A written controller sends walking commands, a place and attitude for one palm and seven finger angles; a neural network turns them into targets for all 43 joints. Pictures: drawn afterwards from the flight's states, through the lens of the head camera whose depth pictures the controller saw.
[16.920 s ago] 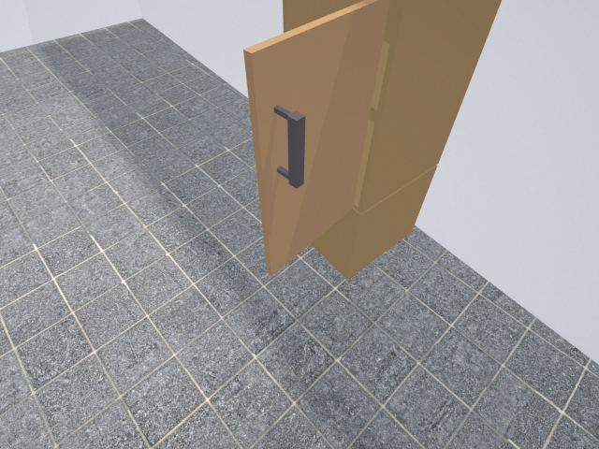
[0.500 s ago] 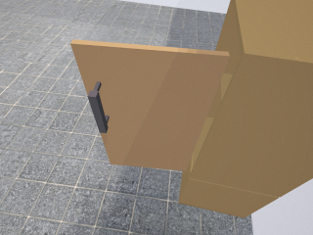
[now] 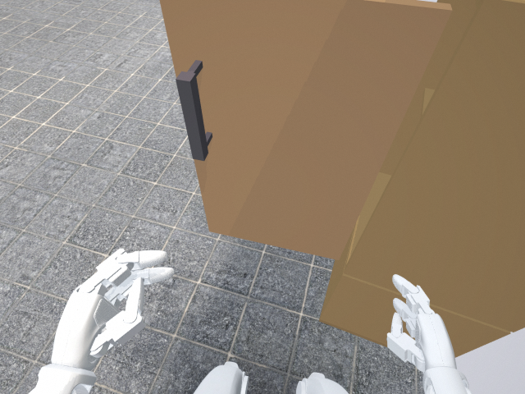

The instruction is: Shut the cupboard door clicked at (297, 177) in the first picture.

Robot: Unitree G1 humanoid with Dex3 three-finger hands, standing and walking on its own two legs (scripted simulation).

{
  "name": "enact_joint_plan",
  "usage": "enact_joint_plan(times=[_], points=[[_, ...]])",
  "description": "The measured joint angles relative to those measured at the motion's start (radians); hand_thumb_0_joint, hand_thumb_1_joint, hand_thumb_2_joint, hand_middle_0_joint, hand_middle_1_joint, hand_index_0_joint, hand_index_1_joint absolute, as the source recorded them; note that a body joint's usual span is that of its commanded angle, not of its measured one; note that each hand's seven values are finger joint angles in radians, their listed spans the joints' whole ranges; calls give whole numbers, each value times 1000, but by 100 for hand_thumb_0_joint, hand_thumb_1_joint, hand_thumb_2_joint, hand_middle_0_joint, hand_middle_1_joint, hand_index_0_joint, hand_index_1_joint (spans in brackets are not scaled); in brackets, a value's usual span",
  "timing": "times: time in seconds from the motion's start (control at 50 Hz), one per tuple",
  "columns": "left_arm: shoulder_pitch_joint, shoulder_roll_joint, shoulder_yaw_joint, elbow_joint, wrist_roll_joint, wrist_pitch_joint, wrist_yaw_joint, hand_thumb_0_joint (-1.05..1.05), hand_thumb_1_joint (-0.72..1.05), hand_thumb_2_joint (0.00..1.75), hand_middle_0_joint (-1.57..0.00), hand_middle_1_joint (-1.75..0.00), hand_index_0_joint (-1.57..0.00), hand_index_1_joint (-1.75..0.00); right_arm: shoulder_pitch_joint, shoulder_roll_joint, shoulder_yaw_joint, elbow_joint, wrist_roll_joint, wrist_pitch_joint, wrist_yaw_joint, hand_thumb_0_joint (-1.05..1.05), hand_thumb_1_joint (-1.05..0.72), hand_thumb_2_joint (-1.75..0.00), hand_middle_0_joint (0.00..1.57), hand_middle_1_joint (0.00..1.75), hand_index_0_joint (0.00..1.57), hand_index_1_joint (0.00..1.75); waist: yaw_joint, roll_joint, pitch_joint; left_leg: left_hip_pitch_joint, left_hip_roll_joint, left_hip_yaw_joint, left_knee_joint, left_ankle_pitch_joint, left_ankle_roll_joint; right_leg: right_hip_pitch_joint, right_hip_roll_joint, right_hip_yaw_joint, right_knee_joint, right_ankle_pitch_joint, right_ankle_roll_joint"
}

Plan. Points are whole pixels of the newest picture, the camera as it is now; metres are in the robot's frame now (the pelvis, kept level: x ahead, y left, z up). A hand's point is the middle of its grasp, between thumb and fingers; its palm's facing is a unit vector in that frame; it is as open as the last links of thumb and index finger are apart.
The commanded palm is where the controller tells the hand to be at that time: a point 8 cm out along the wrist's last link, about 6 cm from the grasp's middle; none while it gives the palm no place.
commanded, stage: raise the hand and make a fist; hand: left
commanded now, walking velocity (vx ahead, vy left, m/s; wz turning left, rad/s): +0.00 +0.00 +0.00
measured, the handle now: (198, 113) +0.49 +0.16 +0.15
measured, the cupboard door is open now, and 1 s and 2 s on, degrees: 97 97 97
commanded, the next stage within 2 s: bring the fist close to the handle in 1.34 s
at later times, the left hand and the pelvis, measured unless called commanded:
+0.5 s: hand (126, 276) +0.23 +0.20 +0.11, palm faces -0.12 -0.99 -0.04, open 3.3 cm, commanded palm +0.21 +0.25 +0.12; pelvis +0.02 +0.03 +0.03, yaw -2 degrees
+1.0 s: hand (94, 234) +0.26 +0.23 +0.15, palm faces -0.10 -0.99 -0.07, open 3.1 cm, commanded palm +0.23 +0.28 +0.16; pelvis +0.03 +0.04 +0.06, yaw -1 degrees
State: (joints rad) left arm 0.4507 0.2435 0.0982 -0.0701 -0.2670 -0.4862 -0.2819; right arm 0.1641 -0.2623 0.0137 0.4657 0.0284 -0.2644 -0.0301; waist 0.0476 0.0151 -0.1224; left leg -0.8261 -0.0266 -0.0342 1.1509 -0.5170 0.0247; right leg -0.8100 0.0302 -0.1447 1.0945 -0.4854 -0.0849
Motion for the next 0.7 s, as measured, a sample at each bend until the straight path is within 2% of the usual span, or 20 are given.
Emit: enact_joint_plan(times=[0.04,0.08,0.12,0.16,0.2,0.26,0.38,0.56,0.7], points=[[-48,6,-15,4,-2,36,-39,2,90,90,-59,-73,-59,-73,9,14,21,13,8,6,-5,2,-91,-90,20,30,21,30,-1,8,8,4,2,-3,-10,8,-2,6,3,-2,-14,10,2],[-79,13,-24,9,2,105,-63,2,90,90,-62,-77,-63,-77,29,32,37,20,15,19,-9,2,-91,-90,20,30,21,30,-10,11,14,21,5,2,-34,19,-1,20,6,4,-37,22,3],[-86,20,-20,11,0,172,-66,2,90,90,-66,-81,-66,-81,57,48,46,24,16,33,-12,2,-91,-90,20,30,21,30,-25,14,18,47,7,12,-65,29,1,42,9,15,-65,35,5],[-74,20,0,6,-10,212,-50,2,90,90,-70,-85,-70,-85,88,59,47,29,14,43,-15,2,-90,-90,20,30,21,30,-41,15,17,76,8,23,-99,39,3,64,11,28,-93,46,8],[-57,17,27,0,-21,219,-28,2,90,90,-74,-89,-74,-89,118,60,42,37,12,46,-17,2,-90,-90,20,30,21,30,-52,15,17,101,8,32,-129,47,6,85,12,39,-118,55,12],[-36,16,58,-11,-31,193,-8,2,90,90,-79,-95,-79,-95,154,45,27,52,9,41,-18,2,-90,-90,20,30,21,30,-59,15,16,123,5,40,-156,53,11,104,10,48,-141,62,17],[-21,20,55,-20,-38,160,-34,2,90,90,-90,-107,-90,-107,171,-3,-1,75,14,19,-20,2,-90,-90,20,30,21,30,-58,16,24,145,-5,47,-177,56,27,127,2,57,-163,65,32],[-32,21,44,-63,-27,190,-9,2,90,90,-107,-125,-107,-125,116,-2,2,53,16,-4,-21,2,-91,-90,20,30,20,30,-46,11,30,207,-16,50,-216,62,45,193,-7,64,-208,75,50],[-69,30,39,-83,-11,257,-8,2,90,90,-119,-139,-119,-139,82,21,38,33,18,-8,-15,2,-91,-90,20,30,21,30,-29,19,35,262,-23,44,-259,75,53,255,-12,61,-260,91,60]])
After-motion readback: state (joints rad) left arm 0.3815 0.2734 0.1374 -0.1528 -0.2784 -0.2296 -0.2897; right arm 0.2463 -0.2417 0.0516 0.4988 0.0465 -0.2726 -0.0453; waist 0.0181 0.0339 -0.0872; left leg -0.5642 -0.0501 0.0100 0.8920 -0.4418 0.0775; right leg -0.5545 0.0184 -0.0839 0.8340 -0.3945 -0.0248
